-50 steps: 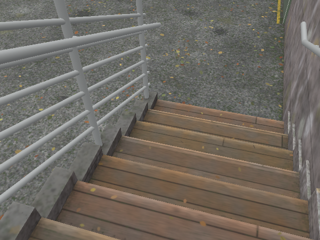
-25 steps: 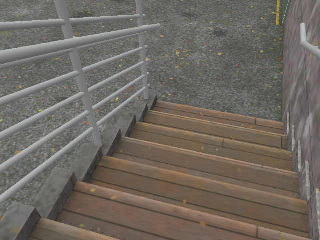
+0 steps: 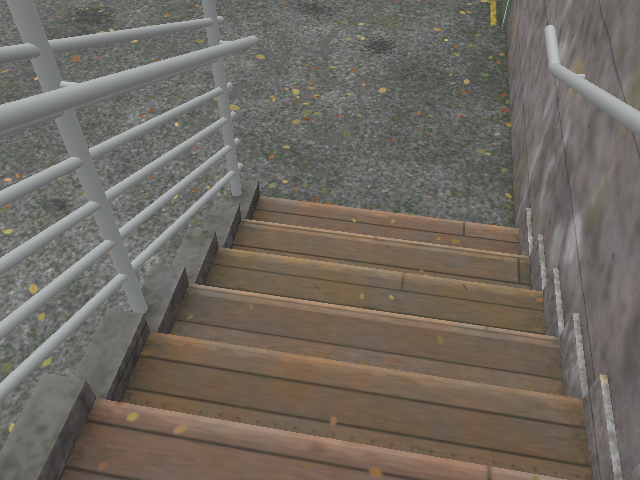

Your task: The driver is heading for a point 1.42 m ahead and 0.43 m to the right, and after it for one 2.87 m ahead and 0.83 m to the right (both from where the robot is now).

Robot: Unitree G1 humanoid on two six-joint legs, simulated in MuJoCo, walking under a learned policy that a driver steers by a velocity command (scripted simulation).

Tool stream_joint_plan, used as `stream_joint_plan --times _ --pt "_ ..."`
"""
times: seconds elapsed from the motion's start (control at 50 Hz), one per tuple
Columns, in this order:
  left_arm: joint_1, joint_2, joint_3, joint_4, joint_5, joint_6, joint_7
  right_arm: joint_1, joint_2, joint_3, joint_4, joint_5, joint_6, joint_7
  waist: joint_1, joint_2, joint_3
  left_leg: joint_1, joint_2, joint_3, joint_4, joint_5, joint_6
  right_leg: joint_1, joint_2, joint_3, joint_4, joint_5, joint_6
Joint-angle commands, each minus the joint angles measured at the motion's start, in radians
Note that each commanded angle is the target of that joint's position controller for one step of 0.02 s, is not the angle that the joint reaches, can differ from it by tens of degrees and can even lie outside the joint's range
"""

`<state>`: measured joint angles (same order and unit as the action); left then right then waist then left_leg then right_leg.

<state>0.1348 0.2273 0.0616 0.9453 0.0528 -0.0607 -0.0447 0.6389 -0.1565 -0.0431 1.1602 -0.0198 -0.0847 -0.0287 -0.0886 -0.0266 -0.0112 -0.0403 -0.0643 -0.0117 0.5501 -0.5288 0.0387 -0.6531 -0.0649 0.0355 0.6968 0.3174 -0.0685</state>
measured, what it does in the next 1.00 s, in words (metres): goes down: right foot 0.15 m lower, then left foot 0.15 m lower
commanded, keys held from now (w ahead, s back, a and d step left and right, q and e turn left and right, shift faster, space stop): w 0.80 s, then w+e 0.20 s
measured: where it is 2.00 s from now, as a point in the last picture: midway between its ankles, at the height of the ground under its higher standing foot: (335, 370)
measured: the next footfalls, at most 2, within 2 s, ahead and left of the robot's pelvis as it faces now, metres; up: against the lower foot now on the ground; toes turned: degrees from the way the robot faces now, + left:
right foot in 0.16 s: +0.25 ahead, -0.14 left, -0.15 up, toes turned -4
left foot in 0.74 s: +0.61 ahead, +0.08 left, -0.30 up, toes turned +5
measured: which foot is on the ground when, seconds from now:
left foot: down 0.00-0.18, up 0.20-0.72, down 0.74-1.00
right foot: up 0.00-0.14, down 0.16-0.76, up 0.78-1.00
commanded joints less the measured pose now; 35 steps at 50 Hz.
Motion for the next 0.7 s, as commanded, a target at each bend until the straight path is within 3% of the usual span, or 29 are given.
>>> stream_joint_plan --times 0.02,0.04,0.08,0.12,0.14,0.16,0.18,0.2,0.22,0.24,0.26,0.28,0.3,0.32,0.34,0.36,0.38,0.4,0.42,0.44,0.46,0.48,0.52,0.54,0.56,0.62,0.66,0.68,0.7 --pt "-0.158 0.021 -0.012 -0.091 -0.019 -0.009 -0.013 -0.107 -0.111 0.005 -0.098 -0.003 -0.024 -0.004 -0.004 0.093 0.161 -0.357 0.161 -0.129 -0.101 0.239 0.136 0.236 0.022 -0.046 -0.132 0.148 -0.001" --pt "-0.193 0.021 -0.015 -0.104 -0.017 -0.007 -0.009 -0.087 -0.126 0.000 -0.098 -0.011 -0.021 -0.010 -0.038 0.081 0.185 -0.315 0.151 -0.120 -0.064 0.265 0.134 0.222 0.021 -0.054 -0.192 0.130 0.006" --pt "-0.217 0.034 -0.019 -0.122 -0.031 -0.019 0.003 -0.046 -0.125 0.003 -0.089 -0.026 -0.013 -0.024 -0.079 0.081 0.209 -0.183 0.141 -0.132 0.056 0.349 0.133 0.195 -0.010 -0.018 -0.324 0.101 0.021" --pt "-0.101 0.067 -0.010 -0.080 -0.051 -0.038 0.016 -0.028 -0.143 0.004 -0.077 -0.047 0.013 -0.046 -0.054 0.056 0.171 -0.046 0.147 -0.151 0.279 0.475 0.149 0.236 -0.036 0.004 -0.445 0.070 0.017" --pt "0.072 0.082 -0.001 -0.017 -0.047 -0.043 0.027 -0.032 -0.142 0.003 -0.068 -0.046 0.019 -0.050 0.017 0.034 0.110 -0.063 0.126 -0.120 0.480 0.518 0.149 0.385 -0.013 -0.053 -0.494 0.108 0.020" --pt "0.284 0.106 0.010 0.063 -0.033 -0.044 0.030 -0.035 -0.158 0.001 -0.062 -0.023 0.023 -0.045 0.108 -0.027 0.008 -0.153 0.088 -0.077 0.726 0.506 0.140 0.643 0.002 -0.119 -0.480 0.159 0.028" --pt "0.379 0.161 0.018 0.108 -0.006 -0.033 0.026 0.088 -0.121 -0.008 -0.033 0.009 0.021 -0.035 0.095 -0.191 -0.108 -0.424 0.001 -0.006 1.033 -0.088 0.098 0.978 -0.088 -0.064 -0.212 0.440 0.013" --pt "0.470 0.205 0.023 0.090 -0.021 -0.024 0.016 0.153 -0.097 -0.006 -0.051 0.061 0.007 -0.041 0.101 -0.273 -0.317 -0.786 -0.015 -0.036 1.395 -0.451 0.062 1.373 -0.279 0.132 0.135 0.641 -0.100" --pt "0.523 0.230 0.036 0.075 -0.058 -0.011 0.004 0.057 -0.154 -0.005 -0.094 0.065 -0.006 -0.045 0.203 -0.211 -0.469 -0.978 0.024 -0.063 1.532 -0.349 0.074 1.429 -0.398 0.321 0.048 0.196 -0.223" --pt "0.468 0.221 0.037 0.042 -0.070 -0.004 0.023 -0.098 -0.176 -0.010 -0.138 0.047 -0.004 -0.043 0.232 -0.163 -0.422 -1.054 0.058 0.002 1.486 -0.188 0.060 1.269 -0.423 0.410 -0.194 -0.322 -0.285" --pt "0.400 0.158 0.021 0.051 -0.050 0.008 0.050 -0.250 -0.160 -0.012 -0.152 0.011 0.015 -0.033 0.212 -0.064 -0.224 -1.051 0.083 0.041 1.415 -0.070 0.047 0.995 -0.365 0.371 -0.321 -0.460 -0.256" --pt "0.390 0.140 0.010 0.051 -0.034 0.003 0.062 -0.304 -0.136 -0.012 -0.176 -0.011 0.026 -0.022 0.193 -0.073 -0.132 -0.991 0.105 0.020 1.356 -0.039 0.034 0.797 -0.370 0.385 -0.322 -0.351 -0.268" --pt "0.378 0.092 -0.004 0.067 -0.006 -0.002 0.054 -0.268 -0.118 -0.013 -0.146 -0.038 0.056 -0.009 0.114 0.020 -0.025 -0.893 0.162 -0.051 1.180 0.038 0.043 0.562 -0.310 0.328 -0.289 -0.420 -0.230" --pt "0.385 0.072 -0.012 0.079 0.001 -0.002 0.042 -0.268 -0.084 -0.011 -0.134 -0.039 0.083 0.001 0.093 -0.007 0.044 -0.845 0.146 -0.012 1.156 0.023 0.047 0.399 -0.269 0.289 -0.298 -0.442 -0.211" --pt "0.318 0.030 -0.028 0.071 -0.010 -0.018 0.041 -0.293 -0.086 -0.017 -0.141 -0.020 0.083 0.012 0.039 0.024 0.114 -0.816 0.177 -0.075 0.898 0.277 0.043 0.295 -0.193 0.207 -0.328 -0.463 -0.151" --pt "0.253 0.020 -0.037 0.053 -0.036 -0.036 0.048 -0.355 -0.075 -0.013 -0.174 -0.019 0.079 0.025 0.009 -0.025 0.146 -0.658 0.164 -0.029 0.588 0.460 0.022 0.135 -0.129 0.118 -0.395 -0.448 -0.126" --pt "0.229 0.044 -0.037 0.050 -0.048 -0.045 0.054 -0.391 -0.062 -0.012 -0.181 -0.037 0.082 0.031 0.011 -0.086 0.138 -0.538 0.138 0.027 0.451 0.556 0.011 0.086 -0.101 0.078 -0.401 -0.340 -0.134" --pt "0.274 0.090 -0.018 0.068 -0.038 -0.040 0.057 -0.327 -0.062 -0.009 -0.138 -0.050 0.094 0.031 0.005 -0.115 0.067 -0.468 0.114 0.037 0.492 0.544 0.009 0.141 -0.120 0.081 -0.357 -0.131 -0.161" --pt "0.296 0.118 -0.008 0.070 -0.030 -0.037 0.055 -0.265 -0.067 -0.007 -0.113 -0.042 0.105 0.034 -0.013 -0.140 0.019 -0.464 0.119 0.016 0.564 0.561 0.022 0.201 -0.157 0.109 -0.318 -0.054 -0.174" --pt "0.307 0.084 -0.014 0.064 -0.038 -0.032 0.053 -0.314 -0.099 -0.012 -0.126 -0.032 0.106 0.037 -0.010 -0.074 0.033 -0.475 0.117 0.039 0.538 0.599 0.025 0.221 -0.145 0.078 -0.303 -0.096 -0.157" --pt "0.374 0.041 -0.023 0.096 -0.050 -0.035 0.063 -0.423 -0.099 -0.013 -0.158 -0.029 0.091 0.044 0.027 -0.054 0.073 -0.636 0.163 -0.043 0.467 0.754 0.042 0.350 -0.149 0.148 -0.268 -0.272 -0.164" --pt "0.393 0.023 -0.031 0.089 -0.047 -0.039 0.074 -0.517 -0.115 -0.018 -0.178 -0.026 0.069 0.052 0.060 0.009 0.098 -0.745 0.157 -0.049 0.329 0.870 0.056 0.439 -0.122 0.150 -0.221 -0.458 -0.162" --pt "0.457 0.060 -0.029 0.091 -0.029 -0.043 0.077 -0.633 -0.112 -0.018 -0.206 -0.041 0.052 0.063 0.123 -0.026 0.120 -0.844 0.144 -0.061 0.281 0.850 0.051 0.537 -0.138 0.236 -0.172 -0.562 -0.183" --pt "0.428 0.041 -0.031 0.078 -0.046 -0.050 0.084 -0.685 -0.132 -0.019 -0.236 -0.029 0.035 0.067 0.122 0.037 0.136 -0.819 0.163 -0.082 0.195 0.962 0.024 0.515 -0.135 0.216 -0.123 -0.621 -0.176" --pt "0.428 0.052 -0.032 0.070 -0.042 -0.052 0.080 -0.710 -0.113 -0.012 -0.250 -0.018 0.031 0.071 0.139 0.052 0.139 -0.728 0.146 -0.029 0.127 1.007 0.013 0.430 -0.111 0.184 -0.125 -0.704 -0.163" --pt "0.448 0.073 -0.028 0.073 -0.019 -0.045 0.061 -0.767 -0.091 0.000 -0.305 0.000 0.024 0.076 0.212 0.012 0.190 -0.570 0.137 0.023 -0.038 0.962 0.003 0.382 -0.095 0.161 -0.080 -0.632 -0.153" --pt "0.485 0.062 -0.024 0.089 -0.014 -0.026 0.064 -0.793 -0.102 0.003 -0.330 0.023 0.026 0.070 0.262 -0.009 0.231 -0.529 0.153 0.023 -0.165 0.864 0.009 0.461 -0.083 0.157 -0.022 -0.517 -0.139" --pt "0.493 0.075 -0.019 0.096 -0.003 -0.018 0.064 -0.756 -0.116 0.000 -0.312 0.018 0.028 0.062 0.269 -0.020 0.227 -0.495 0.160 0.029 -0.228 0.851 0.018 0.510 -0.075 0.146 0.040 -0.438 -0.134" --pt "0.494 0.084 -0.014 0.110 0.005 -0.002 0.066 -0.679 -0.132 -0.005 -0.293 0.010 0.028 0.054 0.240 -0.030 0.197 -0.410 0.154 0.047 -0.219 0.790 0.039 0.518 -0.075 0.122 0.146 -0.306 -0.141"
